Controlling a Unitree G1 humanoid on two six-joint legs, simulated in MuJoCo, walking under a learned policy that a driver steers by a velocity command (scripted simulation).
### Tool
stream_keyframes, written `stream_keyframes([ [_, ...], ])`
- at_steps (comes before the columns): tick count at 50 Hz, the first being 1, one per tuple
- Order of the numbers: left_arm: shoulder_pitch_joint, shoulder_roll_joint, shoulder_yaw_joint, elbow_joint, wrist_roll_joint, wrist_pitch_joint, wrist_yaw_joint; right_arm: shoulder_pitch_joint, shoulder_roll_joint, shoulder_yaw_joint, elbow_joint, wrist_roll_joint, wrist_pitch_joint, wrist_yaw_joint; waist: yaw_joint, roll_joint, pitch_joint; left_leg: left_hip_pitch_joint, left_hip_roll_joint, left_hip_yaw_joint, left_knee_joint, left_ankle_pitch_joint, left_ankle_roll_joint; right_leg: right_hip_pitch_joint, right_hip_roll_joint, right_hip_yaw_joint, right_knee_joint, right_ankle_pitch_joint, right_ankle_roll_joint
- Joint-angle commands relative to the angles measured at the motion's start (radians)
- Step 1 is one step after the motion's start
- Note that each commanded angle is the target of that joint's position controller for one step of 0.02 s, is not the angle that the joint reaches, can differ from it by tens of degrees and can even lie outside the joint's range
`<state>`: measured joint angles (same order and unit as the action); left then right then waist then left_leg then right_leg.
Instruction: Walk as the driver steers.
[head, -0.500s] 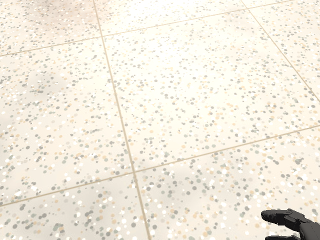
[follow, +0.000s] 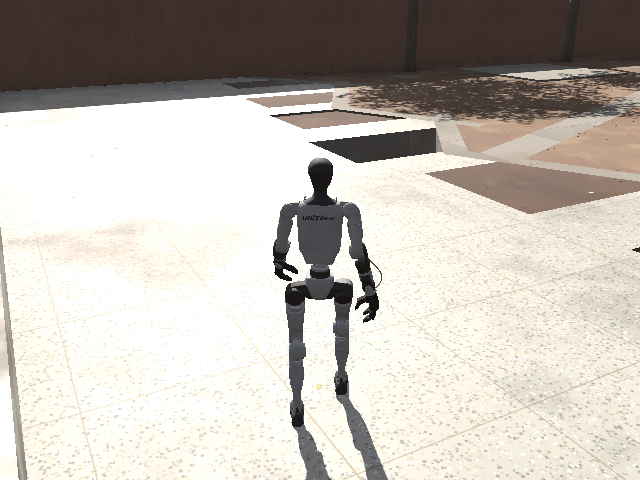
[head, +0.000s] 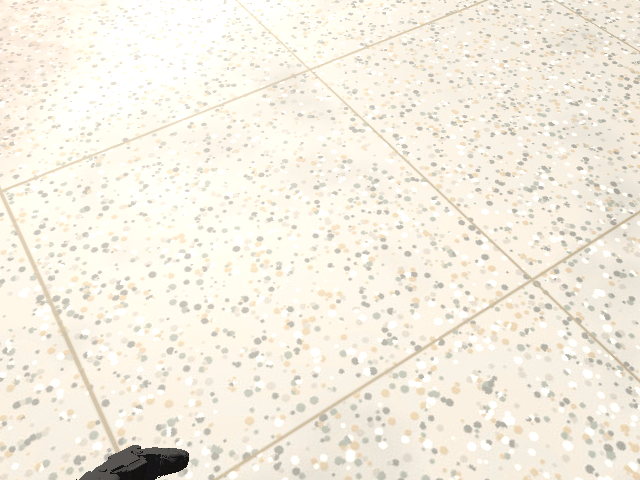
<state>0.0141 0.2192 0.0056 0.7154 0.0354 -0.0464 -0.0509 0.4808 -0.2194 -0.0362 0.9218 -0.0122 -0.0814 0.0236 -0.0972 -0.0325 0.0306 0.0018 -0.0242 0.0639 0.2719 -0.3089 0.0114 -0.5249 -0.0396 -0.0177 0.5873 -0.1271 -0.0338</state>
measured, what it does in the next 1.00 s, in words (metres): walks ahead, turning left: right foot, then left foot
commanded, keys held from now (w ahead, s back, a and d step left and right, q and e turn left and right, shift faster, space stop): w+q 1.00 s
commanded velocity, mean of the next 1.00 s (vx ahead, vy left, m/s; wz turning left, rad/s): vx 0.50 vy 0.00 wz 0.51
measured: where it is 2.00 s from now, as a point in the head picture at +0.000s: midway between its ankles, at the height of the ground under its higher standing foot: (115, 298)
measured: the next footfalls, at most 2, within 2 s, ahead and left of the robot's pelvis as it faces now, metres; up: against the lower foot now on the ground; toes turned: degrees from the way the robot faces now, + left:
right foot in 0.04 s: +0.17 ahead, -0.11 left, +0.00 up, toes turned +0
left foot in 0.58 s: +0.40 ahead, +0.15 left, +0.00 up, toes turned +24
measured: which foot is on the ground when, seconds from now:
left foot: down 0.00-0.06, up 0.08-0.56, down 0.58-1.00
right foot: up 0.00-0.02, down 0.04-0.58, up 0.60-1.00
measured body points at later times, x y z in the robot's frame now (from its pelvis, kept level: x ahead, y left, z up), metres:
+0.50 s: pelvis +0.24 +0.01 -0.01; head +0.27 +0.02 +0.44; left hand +0.15 +0.25 -0.14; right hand +0.49 -0.16 -0.11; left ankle +0.35 +0.15 -0.71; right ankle +0.13 -0.11 -0.74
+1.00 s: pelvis +0.48 +0.12 +0.00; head +0.51 +0.15 +0.45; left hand +0.53 +0.43 -0.10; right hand +0.63 -0.13 -0.11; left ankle +0.37 +0.13 -0.74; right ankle +0.70 +0.07 -0.69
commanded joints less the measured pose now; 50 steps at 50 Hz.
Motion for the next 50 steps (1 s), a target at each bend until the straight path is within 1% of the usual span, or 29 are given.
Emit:
stream_keyframes([
  [1, 0.141, 0.114, 0.039, -0.014, 0.008, -0.033, 0.024, -0.037, -0.193, -0.042, -0.053, 0.005, -0.001, -0.009, 0.143, 0.101, -0.056, -0.079, 0.208, -0.154, 0.161, 0.623, 0.128, 0.292, 0.058, -0.03, -0.143, -0.021, -0.027],
  [2, 0.283, 0.163, 0.056, 0.025, 0.029, -0.047, 0.039, -0.034, -0.162, -0.034, -0.063, 0.013, -0.002, -0.008, 0.195, 0.047, -0.16, -0.184, 0.152, -0.117, 0.355, 0.516, 0.108, 0.517, -0.021, 0.048, -0.158, -0.033, -0.057],
  [3, 0.417, 0.259, 0.077, 0.025, 0.052, -0.052, 0.056, -0.026, -0.07, -0.01, -0.12, 0.03, -0.004, -0.007, 0.232, -0.123, -0.313, -0.432, 0.058, -0.049, 0.668, 0.103, 0.072, 0.786, -0.323, 0.378, -0.198, -0.145, -0.116],
  [4, 0.42, 0.299, 0.095, 0.038, 0.021, -0.032, 0.058, 0.023, -0.09, -0.021, -0.128, 0.032, 0.007, -0.015, 0.199, -0.236, -0.351, -0.62, -0.022, -0.054, 0.861, -0.223, 0.072, 0.797, -0.43, 0.651, -0.304, -0.194, -0.188],
  [5, 0.346, 0.209, 0.074, 0.023, 0.007, -0.025, 0.054, -0.02, -0.142, -0.036, -0.109, 0.012, 0.024, -0.02, 0.174, -0.092, -0.212, -0.668, 0.045, -0.116, 0.927, -0.169, 0.083, 0.685, -0.38, 0.542, -0.313, -0.247, -0.171],
  [6, 0.281, 0.141, 0.056, 0.02, -0.001, -0.031, 0.05, -0.064, -0.117, -0.033, -0.111, 0.01, 0.027, -0.011, 0.149, -0.057, -0.1, -0.668, 0.077, -0.12, 0.907, -0.092, 0.079, 0.566, -0.324, 0.407, -0.346, -0.198, -0.151],
  [7, 0.247, 0.106, 0.048, 0.022, -0.003, -0.037, 0.048, -0.076, -0.101, -0.033, -0.107, 0.009, 0.033, -0.005, 0.124, -0.054, -0.052, -0.635, 0.098, -0.115, 0.873, -0.045, 0.07, 0.485, -0.279, 0.305, -0.383, -0.126, -0.122],
  [8, 0.241, 0.091, 0.044, 0.031, -0.008, -0.044, 0.052, -0.081, -0.1, -0.038, -0.106, -0.006, 0.045, 0.002, 0.103, -0.076, -0.024, -0.614, 0.112, -0.111, 0.855, -0.024, 0.06, 0.433, -0.249, 0.232, -0.404, -0.064, -0.107],
  [9, 0.24, 0.089, 0.044, 0.038, -0.009, -0.052, 0.054, -0.072, -0.089, -0.038, -0.101, -0.015, 0.058, 0.01, 0.089, -0.079, -0.017, -0.596, 0.114, -0.104, 0.859, 0.002, 0.049, 0.408, -0.23, 0.178, -0.418, -0.01, -0.101],
  [13, 0.291, 0.108, 0.056, 0.071, -0.02, -0.076, 0.057, -0.167, -0.071, -0.041, -0.138, -0.02, 0.078, 0.029, 0.079, -0.046, -0.004, -0.684, 0.124, -0.095, 0.852, 0.119, 0.028, 0.434, -0.228, 0.049, -0.448, 0.153, -0.117],
  [18, 0.337, 0.112, 0.059, 0.106, -0.015, -0.071, 0.058, -0.335, -0.058, -0.028, -0.196, -0.021, 0.078, 0.046, 0.104, -0.042, 0.041, -0.716, 0.119, -0.055, 0.637, 0.281, 0.018, 0.456, -0.203, -0.094, -0.446, 0.222, -0.112],
  [20, 0.358, 0.132, 0.064, 0.117, -0.015, -0.069, 0.061, -0.409, -0.053, -0.019, -0.224, -0.023, 0.075, 0.055, 0.124, -0.045, 0.058, -0.679, 0.113, -0.015, 0.525, 0.314, 0.033, 0.47, -0.212, -0.133, -0.443, 0.241, -0.106],
  [23, 0.402, 0.159, 0.072, 0.142, -0.014, -0.057, 0.067, -0.476, -0.063, -0.016, -0.258, -0.028, 0.074, 0.061, 0.144, -0.037, 0.074, -0.648, 0.091, 0.041, 0.418, 0.248, 0.072, 0.555, -0.235, -0.177, -0.404, 0.341, -0.094],
  [24, 0.408, 0.167, 0.073, 0.148, -0.013, -0.05, 0.069, -0.481, -0.068, -0.017, -0.265, -0.03, 0.074, 0.06, 0.142, -0.038, 0.07, -0.627, 0.074, 0.06, 0.393, 0.208, 0.089, 0.584, -0.239, -0.194, -0.369, 0.428, -0.087],
  [26, 0.407, 0.197, 0.079, 0.156, -0.011, -0.037, 0.074, -0.441, -0.083, -0.026, -0.263, -0.032, 0.075, 0.05, 0.116, -0.062, 0.026, -0.533, 0.009, 0.103, 0.367, 0.1, 0.13, 0.633, -0.241, -0.229, -0.233, 0.746, -0.074],
  [27, 0.403, 0.215, 0.083, 0.158, -0.01, -0.027, 0.076, -0.371, -0.099, -0.035, -0.247, -0.033, 0.072, 0.042, 0.083, -0.069, -0.021, -0.453, -0.031, 0.114, 0.353, 0.045, 0.154, 0.644, -0.241, -0.239, -0.105, 0.865, -0.072],
  [28, 0.396, 0.228, 0.086, 0.155, -0.012, -0.017, 0.075, -0.251, -0.119, -0.048, -0.213, -0.036, 0.063, 0.032, 0.03, -0.056, -0.095, -0.306, -0.07, 0.107, 0.297, 0.042, 0.181, 0.608, -0.233, -0.248, 0.083, 0.843, -0.063],
  [29, 0.382, 0.219, 0.083, 0.136, -0.013, -0.014, 0.073, -0.085, -0.174, -0.073, -0.161, -0.047, 0.055, 0.016, -0.047, 0.011, -0.191, -0.049, -0.028, 0.004, 0.232, 0.045, 0.221, 0.435, -0.206, -0.256, 0.351, 0.613, -0.031],
  [30, 0.428, 0.086, 0.053, 0.065, -0.024, -0.02, 0.056, -0.074, -0.31, -0.106, -0.167, -0.048, 0.054, 0.003, 0.014, 0.246, -0.288, 0.291, 0.295, -0.489, 0.203, 0.023, 0.351, -0.008, -0.059, -0.236, 0.713, -0.222, 0.03],
  [31, 0.311, 0.152, 0.065, 0.019, -0.017, -0.032, 0.05, -0.045, -0.331, -0.113, -0.189, -0.009, 0.067, 0.0, -0.034, 0.172, -0.357, 0.338, 0.382, -0.852, 0.027, 0.051, 0.421, -0.187, 0.062, -0.015, 0.881, -0.405, 0.053],
  [32, 0.223, 0.152, 0.063, -0.009, -0.021, -0.042, 0.045, -0.086, -0.307, -0.107, -0.174, -0.003, 0.073, -0.01, -0.02, 0.093, -0.205, 0.255, 0.357, -0.669, 0.013, 0.13, 0.388, -0.279, -0.009, 0.047, 0.863, -0.301, 0.039],
  [33, 0.232, 0.139, 0.054, -0.001, -0.025, -0.054, 0.046, -0.129, -0.245, -0.091, -0.168, 0.004, 0.07, -0.015, 0.022, 0.046, -0.108, 0.11, 0.322, -0.554, 0.01, 0.245, 0.349, -0.237, -0.048, 0.043, 0.764, -0.219, 0.033],
  [34, 0.249, 0.136, 0.055, 0.013, -0.018, -0.05, 0.048, -0.173, -0.204, -0.078, -0.169, 0.004, 0.063, -0.017, 0.07, 0.016, -0.052, -0.008, 0.262, -0.461, 0.0, 0.35, 0.305, -0.167, -0.074, 0.047, 0.678, -0.199, 0.033],
  [35, 0.274, 0.136, 0.055, 0.015, 0.001, -0.033, 0.048, -0.204, -0.177, -0.068, -0.173, 0.011, 0.056, -0.02, 0.107, 0.026, -0.043, -0.088, 0.219, -0.399, -0.015, 0.415, 0.287, -0.097, -0.084, 0.052, 0.63, -0.197, 0.044],
  [36, 0.296, 0.132, 0.055, 0.024, 0.011, -0.013, 0.045, -0.217, -0.164, -0.062, -0.18, 0.011, 0.047, -0.017, 0.123, 0.033, -0.055, -0.126, 0.195, -0.364, -0.024, 0.454, 0.28, -0.05, -0.085, 0.052, 0.599, -0.197, 0.052],
  [39, 0.267, 0.108, 0.051, 0.007, 0.015, 0.018, 0.036, -0.176, -0.193, -0.068, -0.169, 0.013, 0.024, -0.01, 0.128, 0.043, -0.049, -0.174, 0.152, -0.323, -0.052, 0.476, 0.278, -0.057, -0.073, 0.027, 0.504, -0.148, 0.075],
  [44, 0.061, 0.108, 0.046, -0.06, 0.009, 0.02, 0.031, -0.075, -0.201, -0.07, -0.153, 0.013, 0.025, -0.012, 0.055, 0.086, 0.004, -0.118, 0.128, -0.351, -0.068, 0.381, 0.238, -0.165, -0.057, 0.028, 0.27, 0.043, 0.094],
  [48, -0.058, 0.107, 0.037, -0.102, 0.001, 0.008, 0.023, -0.01, -0.212, -0.073, -0.147, 0.006, 0.026, -0.019, 0.008, 0.096, 0.008, -0.033, 0.136, -0.384, -0.013, 0.448, 0.228, -0.172, -0.018, 0.031, 0.123, 0.094, 0.088],
  [50, -0.094, 0.114, 0.034, -0.123, -0.004, -0.001, 0.021, 0.003, -0.22, -0.075, -0.15, -0.001, 0.028, -0.025, -0.001, 0.105, 0.009, -0.008, 0.147, -0.409, 0.026, 0.506, 0.221, -0.141, 0.005, 0.032, 0.065, 0.079, 0.077],
])
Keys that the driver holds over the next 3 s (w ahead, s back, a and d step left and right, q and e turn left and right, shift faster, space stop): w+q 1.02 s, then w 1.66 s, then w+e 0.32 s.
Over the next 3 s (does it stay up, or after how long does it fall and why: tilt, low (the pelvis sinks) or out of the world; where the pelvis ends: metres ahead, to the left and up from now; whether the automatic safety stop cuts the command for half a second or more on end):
stays up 1.28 0.80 0.01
